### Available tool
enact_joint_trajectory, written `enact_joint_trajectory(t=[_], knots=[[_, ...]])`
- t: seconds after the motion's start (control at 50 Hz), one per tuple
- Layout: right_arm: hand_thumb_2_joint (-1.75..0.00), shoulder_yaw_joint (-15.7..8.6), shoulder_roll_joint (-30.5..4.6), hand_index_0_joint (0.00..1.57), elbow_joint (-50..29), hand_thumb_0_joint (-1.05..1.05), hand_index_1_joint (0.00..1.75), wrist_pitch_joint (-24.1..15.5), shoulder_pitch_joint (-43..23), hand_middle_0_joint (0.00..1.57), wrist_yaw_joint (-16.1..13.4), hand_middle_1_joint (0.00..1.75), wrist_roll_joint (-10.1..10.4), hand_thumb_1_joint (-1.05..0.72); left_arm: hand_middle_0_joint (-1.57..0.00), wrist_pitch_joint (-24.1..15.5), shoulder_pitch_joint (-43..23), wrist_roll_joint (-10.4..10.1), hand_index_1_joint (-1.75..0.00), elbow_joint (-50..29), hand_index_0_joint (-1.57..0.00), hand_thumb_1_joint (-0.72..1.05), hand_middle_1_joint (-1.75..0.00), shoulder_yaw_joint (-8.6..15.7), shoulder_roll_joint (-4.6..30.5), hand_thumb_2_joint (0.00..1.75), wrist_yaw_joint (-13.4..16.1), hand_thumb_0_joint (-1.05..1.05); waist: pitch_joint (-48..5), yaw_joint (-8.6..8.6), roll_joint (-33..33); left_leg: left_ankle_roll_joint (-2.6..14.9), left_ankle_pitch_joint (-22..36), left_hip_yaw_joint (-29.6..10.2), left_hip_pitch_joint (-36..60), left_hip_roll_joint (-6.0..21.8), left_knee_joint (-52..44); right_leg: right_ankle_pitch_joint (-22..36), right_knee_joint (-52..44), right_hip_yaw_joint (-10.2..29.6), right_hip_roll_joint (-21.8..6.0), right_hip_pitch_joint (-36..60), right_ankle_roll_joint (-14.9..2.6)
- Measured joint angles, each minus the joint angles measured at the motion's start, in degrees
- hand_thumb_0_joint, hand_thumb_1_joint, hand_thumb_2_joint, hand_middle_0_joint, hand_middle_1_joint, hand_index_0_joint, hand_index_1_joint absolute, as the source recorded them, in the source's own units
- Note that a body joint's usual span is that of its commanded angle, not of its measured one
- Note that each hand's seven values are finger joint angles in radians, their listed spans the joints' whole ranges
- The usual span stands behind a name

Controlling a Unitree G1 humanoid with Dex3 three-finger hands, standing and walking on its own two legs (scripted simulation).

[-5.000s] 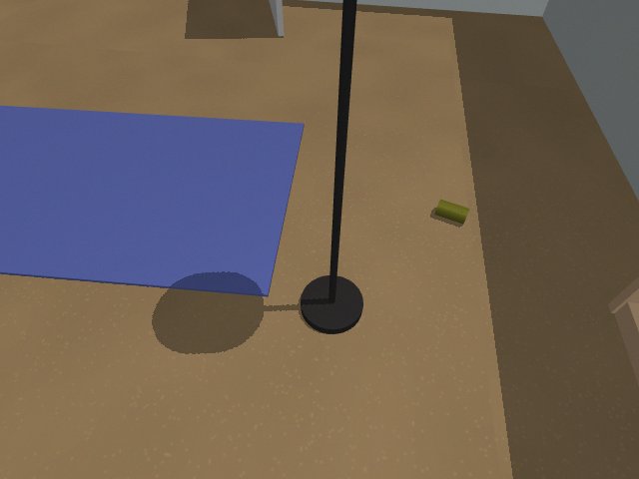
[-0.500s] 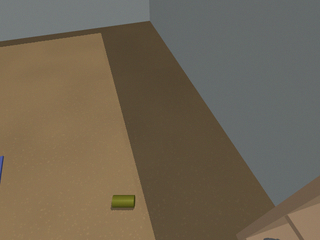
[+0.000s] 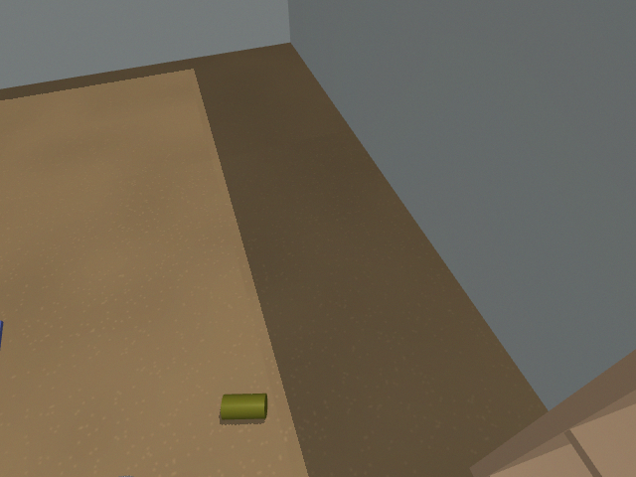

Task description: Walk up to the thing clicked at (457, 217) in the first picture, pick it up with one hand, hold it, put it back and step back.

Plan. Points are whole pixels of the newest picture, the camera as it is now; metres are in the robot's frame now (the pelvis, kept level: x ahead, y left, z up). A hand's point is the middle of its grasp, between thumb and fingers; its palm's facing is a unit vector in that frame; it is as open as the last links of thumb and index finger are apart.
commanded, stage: walk up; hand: left
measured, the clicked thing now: (244, 406) +0.44 +0.25 -0.75
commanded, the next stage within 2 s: none
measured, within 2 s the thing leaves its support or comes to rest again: neither
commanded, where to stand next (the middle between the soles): +0.05 +0.01 m, yaw +0 degrees
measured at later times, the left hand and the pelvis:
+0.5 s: hand out of the picture +0.09 +0.36 -0.19, palm faces -0.01 -0.92 -0.39, open 7.3 cm; pelvis +0.03 +0.06 -0.02, yaw +0 degrees
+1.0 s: hand out of the picture +0.14 +0.26 -0.17, palm faces -0.07 -0.92 -0.39, open 7.3 cm; pelvis +0.02 +0.01 -0.04, yaw -2 degrees
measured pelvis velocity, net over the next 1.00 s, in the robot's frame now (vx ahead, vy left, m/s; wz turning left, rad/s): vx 0.02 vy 0.01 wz -0.04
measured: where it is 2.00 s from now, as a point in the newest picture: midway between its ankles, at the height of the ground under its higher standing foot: outside the picture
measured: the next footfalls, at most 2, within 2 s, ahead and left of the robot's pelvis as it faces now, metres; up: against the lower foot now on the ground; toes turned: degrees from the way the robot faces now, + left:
left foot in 0.34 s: +0.11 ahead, +0.20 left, +0.00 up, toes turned +2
right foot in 0.76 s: +0.07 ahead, -0.15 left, +0.00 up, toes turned -3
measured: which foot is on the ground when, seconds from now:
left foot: down 0.00-0.14, up 0.16-0.32, down 0.34-0.78, up 0.80-1.00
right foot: down 0.00-0.34, up 0.36-0.74, down 0.76-1.00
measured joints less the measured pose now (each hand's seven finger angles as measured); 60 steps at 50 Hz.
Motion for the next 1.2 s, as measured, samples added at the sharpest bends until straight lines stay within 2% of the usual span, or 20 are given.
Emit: enact_joint_trajectory(t=[0.1, 0.18, 0.24, 0.3, 0.34, 0.36, 0.42, 0.48, 0.56, 0.66, 0.72, 0.76, 0.78, 0.8, 0.84, 0.9, 1.04, 1.12, 1.16, 1.2], knots=[[-0.9, -0.31, -0.14, 0.21, -0.76, 0.0, 0.3, 0.16, 0.6, 0.2, 0.35, 0.3, -0.6, -0.91, -0.2, 0.03, 0.05, 0.16, -0.3, -0.73, -0.21, 0.91, -0.3, 0.26, -0.03, 0.9, -0.13, 0.0, -0.09, -0.21, -0.1, 0.43, -1.24, 0.08, -0.49, 0.01, 0.96, -0.9, 0.69, 0.03, 0.01, -0.4, -0.29], [-0.9, -1.95, -2.08, 0.21, -4.31, 0.0, 0.3, 1.5, 3.3, 0.2, 2.34, 0.3, -2.63, -0.91, -0.2, -1.66, 4.01, 1.41, -0.3, -3.82, -0.21, 0.9, -0.3, 1.71, -0.01, 0.9, -0.03, 0.0, -1.31, -0.35, 1.21, 2.69, -12.5, -1.08, -7.28, -0.08, 16.03, -4.19, 2.87, -0.36, 0.16, -1.4, -1.71], [-0.9, -3.12, -3.95, 0.21, -6.26, 0.0, 0.3, 1.76, 4.68, 0.2, 3.42, 0.3, -2.98, -0.91, -0.21, -2.3, 6.91, 1.72, -0.3, -5.8, -0.21, 0.9, -0.3, 2.4, 0.85, 0.9, 0.44, 0.0, -0.42, 0.34, 2.05, 2.71, -13.04, -2.32, -13.23, 0.96, 24.96, -3.0, 2.23, -0.56, -0.23, -0.62, -1.94], [-0.9, -3.84, -4.87, 0.21, -7.13, 0.0, 0.3, 0.82, 5.88, 0.2, 3.41, 0.3, -2.27, -0.91, -0.21, -1.17, 8.99, 1.99, -0.3, -6.21, -0.21, 0.9, -0.3, 2.74, 2.73, 0.9, 0.12, 0.0, 0.43, 0.83, 1.81, 2.21, -11.34, -2.44, -14.36, 2.77, 20.58, -4.66, 3.95, -0.42, -1.23, -0.14, -0.78], [-0.9, -3.97, -5.15, 0.21, -6.97, 0.0, 0.3, -0.55, 6.37, 0.2, 2.42, 0.3, -1.74, -0.91, -0.2, 0.74, 9.42, 1.23, -0.3, -6.24, -0.21, 0.9, -0.3, 2.69, 3.97, 0.9, -0.1, 0.0, 0.99, 1.16, 1.11, 0.68, -2.03, -2.18, -12.5, 2.84, 13.72, -7.87, 9.62, 0.55, -2.18, -2.09, -0.31], [-0.9, -4.05, -4.69, 0.21, -6.8, 0.0, 0.3, -1.12, 6.22, 0.2, 1.51, 0.3, -1.8, -0.91, -0.2, 1.93, 9.14, 0.8, -0.3, -6.38, -0.21, 0.9, -0.3, 2.83, 4.61, 0.9, -0.04, 0.0, 1.69, 1.22, -0.03, -0.11, -0.61, -1.6, -12.74, 2.06, 14.58, -10.05, 13.84, 2.21, -2.56, -3.85, -1.23], [-0.9, -2.93, -2.1, 0.21, -7.18, 0.0, 0.3, -1.61, 6.17, 0.2, -0.51, 0.3, -1.39, -0.91, -0.2, 5.14, 7.66, 0.26, -0.3, -7.6, -0.21, 0.91, -0.3, 3.49, 6.36, 0.9, 0.23, 0.01, 3.28, 0.61, -2.66, 0.19, -2.82, -1.48, -13.83, 1.11, 16.71, -19.23, 28.41, 8.03, 1.87, -9.54, -2.62], [-0.9, -2.21, 0.01, 0.21, -8.58, 0.0, 0.3, -2.07, 6.22, 0.21, -2.49, 0.3, -0.96, -0.9, -0.2, 6.72, 6.95, 0.58, -0.3, -10.44, -0.2, 0.91, -0.3, 4.25, 7.87, 0.9, -0.57, 0.01, 4.76, 1.22, -4.91, 0.25, -2.62, -0.68, -13.56, 1.5, 15.64, -19.75, 42.03, 9.14, 5.22, -15.09, -2.79], [-0.9, -2.46, 0.07, 0.21, -11.89, 0.0, 0.3, -3.51, 7.18, 0.21, -4.51, 0.3, -0.72, -0.9, -0.2, 7.69, 7.32, 1.69, -0.3, -14.2, -0.2, 0.91, -0.3, 5.3, 8.87, 0.9, -2.38, 0.0, 5.86, 1.99, -6.93, 0.04, -3.53, 0.99, -13.97, 2.61, 16.82, -18.4, 50.43, 10.26, 5.89, -19.18, -2.03], [-0.9, -2.98, -2.74, 0.21, -15.45, 0.0, 0.3, -4.61, 8.45, 0.21, -5.25, 0.3, -1.11, -0.9, -0.2, 7.63, 6.93, 1.23, -0.3, -16.24, -0.2, 0.91, -0.3, 5.28, 8.56, 0.9, -3.36, 0.0, 6.51, 1.56, -7.27, -0.59, -5.58, 2.08, -15.03, 4.86, 20.37, -17.79, 45.41, 10.31, 2.99, -19.02, -1.24], [-0.9, -2.98, -5.08, 0.21, -17.04, 0.0, 0.3, -3.77, 8.61, 0.21, -4.41, 0.3, -1.52, -0.9, -0.2, 6.38, 6.24, 0.28, -0.3, -16.22, -0.2, 0.91, -0.3, 4.68, 7.32, 0.9, -3.27, 0.0, 6.43, 0.3, -5.68, -0.91, -7.05, 1.35, -16.52, 6.53, 23.58, -18.12, 34.84, 6.63, 0.82, -15.24, -1.24], [-0.9, -2.8, -6.39, 0.21, -17.77, 0.0, 0.3, -2.69, 8.62, 0.21, -3.66, 0.3, -1.4, -0.9, -0.2, 5.17, 6.18, 0.05, -0.3, -16.05, -0.2, 0.91, -0.3, 4.51, 6.47, 0.9, -3.02, 0.0, 5.65, -0.47, -4.24, -0.98, -8.82, 0.3, -18.55, 7.72, 27.26, -15.21, 25.75, 4.07, 1.02, -11.0, -1.37], [-0.9, -2.8, -7.06, 0.21, -17.82, 0.0, 0.3, -2.1, 8.3, 0.21, -3.46, 0.3, -1.21, -0.9, -0.2, 4.51, 5.87, 0.26, -0.3, -15.81, -0.2, 0.91, -0.3, 4.6, 5.62, 0.9, -2.72, 0.0, 5.76, -0.76, -2.65, -0.04, -9.84, -0.88, -19.85, 8.71, 29.85, -15.49, 24.9, 3.09, 2.01, -10.35, -0.46], [-0.9, -2.81, -7.3, 0.21, -17.58, 0.0, 0.3, -1.4, 7.79, 0.21, -3.57, 0.3, -0.9, -0.9, -0.2, 4.08, 5.65, 0.58, -0.3, -15.92, -0.2, 0.91, -0.3, 4.51, 4.74, 0.9, -2.49, 0.0, 6.07, -1.2, -1.53, 1.12, -13.26, -3.01, -21.07, 8.04, 32.81, -16.05, 26.25, 2.38, 2.48, -10.7, 0.04], [-0.9, -2.63, -6.78, 0.21, -16.59, 0.0, 0.3, -0.27, 6.91, 0.21, -4.17, 0.3, -0.2, -0.9, -0.2, 3.65, 5.45, 0.9, -0.3, -16.32, -0.21, 0.91, -0.3, 3.57, 3.28, 0.9, -2.22, 0.0, 5.94, -0.92, -1.16, 2.31, -19.75, -6.31, -22.91, 3.49, 39.51, -16.39, 27.77, 2.75, 2.05, -11.57, -0.06], [-0.9, -2.02, -6.02, 0.21, -15.35, 0.0, 0.3, -0.23, 6.46, 0.2, -3.75, 0.3, 0.71, -0.91, -0.2, 2.55, 5.33, 0.72, -0.3, -16.08, -0.21, 0.91, -0.3, 2.02, 1.13, 0.9, -1.46, 0.0, 5.16, -0.52, 0.33, 2.71, -18.73, -6.59, -23.21, 0.01, 42.17, -15.26, 26.19, 3.03, 1.81, -11.29, -0.25], [-0.9, -2.2, -3.78, 0.21, -16.49, 0.0, 0.3, 2.21, 7.91, 0.2, 0.54, 0.3, -2.73, -0.91, -0.21, -1.31, 7.48, 0.57, -0.3, -17.81, -0.21, 0.9, -0.3, 1.5, 1.6, 0.9, 1.46, 0.0, 3.76, -1.12, 1.94, 2.39, -18.12, -1.96, -20.84, -0.2, 36.58, -15.24, 25.47, 1.42, -0.73, -11.12, 0.01], [-0.9, -3.13, -3.76, 0.21, -17.55, 0.01, 0.3, 1.64, 7.39, 0.21, 1.92, 0.3, -2.45, -0.9, -0.21, -1.32, 9.22, 0.59, -0.3, -18.09, -0.21, 0.9, -0.3, 2.15, 4.41, 0.9, 2.44, 0.0, 3.81, -0.48, 1.28, 2.58, -15.17, -1.37, -18.8, -0.08, 29.93, -15.99, 27.2, 2.23, -3.23, -12.28, 0.68], [-0.9, -3.41, -3.18, 0.21, -17.37, 0.0, 0.3, 0.09, 7.3, 0.21, 1.61, 0.3, -2.11, -0.9, -0.21, -0.06, 9.59, 0.46, -0.3, -17.06, -0.21, 0.9, -0.3, 2.62, 5.87, 0.9, 2.4, 0.0, 3.73, 0.3, -0.81, 2.05, -11.08, 0.75, -17.82, -1.8, 28.41, -18.44, 30.9, 4.93, -4.49, -13.68, -1.11], [-0.9, -2.84, -2.91, 0.21, -17.13, 0.0, 0.3, -1.15, 7.91, 0.21, 1.24, 0.3, -1.61, -0.91, -0.2, 1.19, 9.73, 0.23, -0.3, -14.99, -0.21, 0.9, -0.3, 2.66, 6.26, 0.9, 2.49, 0.0, 2.6, 0.01, -0.2, 2.64, -11.47, 0.56, -17.95, -1.67, 28.63, -23.08, 35.31, 6.68, -1.34, -15.08, -2.49]])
